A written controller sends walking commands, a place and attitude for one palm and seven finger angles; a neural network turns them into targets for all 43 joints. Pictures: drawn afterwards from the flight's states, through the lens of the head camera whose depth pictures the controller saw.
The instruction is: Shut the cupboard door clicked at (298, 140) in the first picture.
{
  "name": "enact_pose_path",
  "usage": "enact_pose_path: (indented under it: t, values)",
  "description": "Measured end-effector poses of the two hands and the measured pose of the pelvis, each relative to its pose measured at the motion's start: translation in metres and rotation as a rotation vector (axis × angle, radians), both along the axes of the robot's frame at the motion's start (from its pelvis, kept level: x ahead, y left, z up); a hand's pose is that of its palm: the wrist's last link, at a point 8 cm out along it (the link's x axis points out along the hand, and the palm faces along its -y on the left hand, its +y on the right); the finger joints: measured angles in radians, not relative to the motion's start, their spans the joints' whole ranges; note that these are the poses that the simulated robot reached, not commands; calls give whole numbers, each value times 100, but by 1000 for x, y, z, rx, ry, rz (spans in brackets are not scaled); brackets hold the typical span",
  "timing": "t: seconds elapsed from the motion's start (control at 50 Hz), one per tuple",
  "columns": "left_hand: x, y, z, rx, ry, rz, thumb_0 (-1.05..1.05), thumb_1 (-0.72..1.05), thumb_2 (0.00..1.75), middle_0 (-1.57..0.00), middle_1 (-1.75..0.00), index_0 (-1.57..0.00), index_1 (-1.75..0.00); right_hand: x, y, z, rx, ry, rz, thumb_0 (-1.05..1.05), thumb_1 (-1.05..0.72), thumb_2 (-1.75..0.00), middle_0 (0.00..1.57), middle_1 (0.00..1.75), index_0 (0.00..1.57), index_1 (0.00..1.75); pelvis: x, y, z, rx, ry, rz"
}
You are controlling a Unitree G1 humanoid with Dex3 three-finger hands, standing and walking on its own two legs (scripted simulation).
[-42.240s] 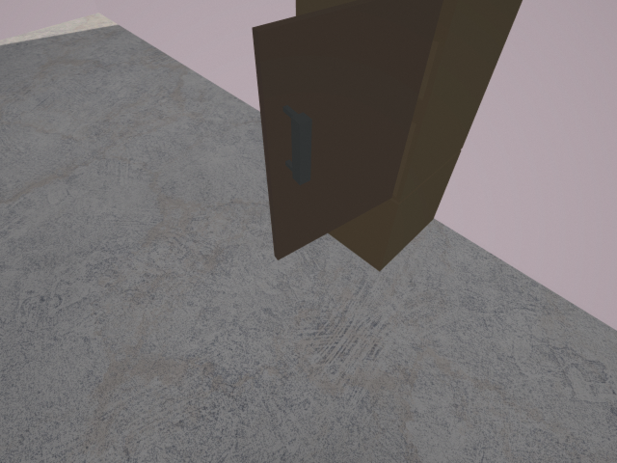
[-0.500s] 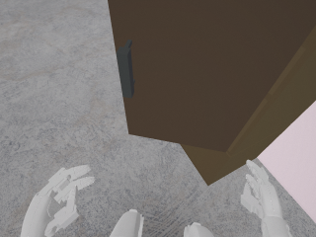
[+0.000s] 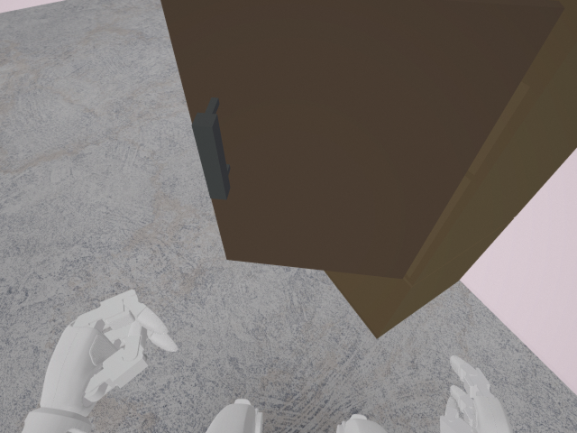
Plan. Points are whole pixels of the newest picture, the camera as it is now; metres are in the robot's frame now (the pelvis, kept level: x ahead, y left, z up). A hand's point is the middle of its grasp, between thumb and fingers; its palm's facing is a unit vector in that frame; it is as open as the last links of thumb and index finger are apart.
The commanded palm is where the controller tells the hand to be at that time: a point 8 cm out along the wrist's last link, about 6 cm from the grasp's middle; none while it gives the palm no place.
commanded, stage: raise the hand and make a fist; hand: left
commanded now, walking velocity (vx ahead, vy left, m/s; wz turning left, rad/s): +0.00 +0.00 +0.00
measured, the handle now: (217, 150) +0.48 +0.15 +0.11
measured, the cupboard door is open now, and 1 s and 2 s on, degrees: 51 51 51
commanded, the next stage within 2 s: bring the fist close to the handle in 0.92 s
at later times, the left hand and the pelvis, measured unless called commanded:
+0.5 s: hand (123, 319) +0.22 +0.20 +0.11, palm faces -0.04 -1.00 -0.05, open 3.1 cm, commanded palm +0.20 +0.25 +0.12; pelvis +0.00 +0.01 +0.03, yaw +1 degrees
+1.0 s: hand (133, 311) +0.23 +0.19 +0.12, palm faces -0.03 -1.00 -0.06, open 3.1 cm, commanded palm +0.21 +0.24 +0.12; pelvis +0.01 +0.00 +0.03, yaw +0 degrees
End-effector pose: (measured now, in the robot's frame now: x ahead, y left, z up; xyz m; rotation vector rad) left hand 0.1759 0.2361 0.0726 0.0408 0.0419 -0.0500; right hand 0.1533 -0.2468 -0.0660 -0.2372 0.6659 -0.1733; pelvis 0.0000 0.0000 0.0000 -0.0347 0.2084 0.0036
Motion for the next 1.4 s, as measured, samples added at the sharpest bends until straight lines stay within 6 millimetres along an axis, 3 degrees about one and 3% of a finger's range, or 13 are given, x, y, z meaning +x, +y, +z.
enact_pose_path:
  t: [0.1, 0.22, 0.42, 0.6, 0.74, 1.1, 1.4]
  values:
    - [4, 3, 9, 4, -22, 5, 2, 90, 90, -104, -121, -104, -121, 10, 3, 16, -8, -50, 7, 2, -91, -90, 20, 30, 20, 30, 1, 2, 6, -3, -22, 1]
    - [8, 8, 23, 9, -48, 19, 2, 90, 90, -115, -133, -115, -133, 24, 21, 31, 24, -104, 53, 1, -91, -90, 20, 30, 20, 30, 2, 5, 14, -6, -46, 6]
    - [19, 13, 35, 7, -44, 15, 2, 90, 90, -127, -147, -128, -147, 28, 39, 37, 61, -110, 110, 1, -90, -90, 20, 30, 20, 30, 3, 6, 23, -6, -78, 11]
    - [34, 15, 49, 12, -55, 7, 2, 90, 90, -130, -149, -130, -150, 17, 30, 37, 54, -76, 88, 1, -90, -90, 20, 30, 20, 30, 6, 6, 31, 1, -95, 9]
    - [36, 11, 45, 3, -30, 7, 2, 90, 90, -130, -150, -130, -150, 12, 18, 39, 40, -68, 63, 1, -90, -90, 20, 30, 20, 30, 8, 4, 33, 9, -95, 3]
    - [35, 2, 46, 17, -43, 13, 2, 90, 90, -130, -150, -131, -150, 19, 14, 36, 52, -83, 69, 1, -90, -90, 20, 30, 20, 30, 7, -3, 32, 13, -95, 7]
    - [91, -24, 46, 3, -58, -22, 2, 90, 90, -130, -150, -131, -150, 8, 7, 28, 53, -23, 44, 1, -90, -90, 20, 30, 20, 30, 8, -6, 33, 22, -85, 0]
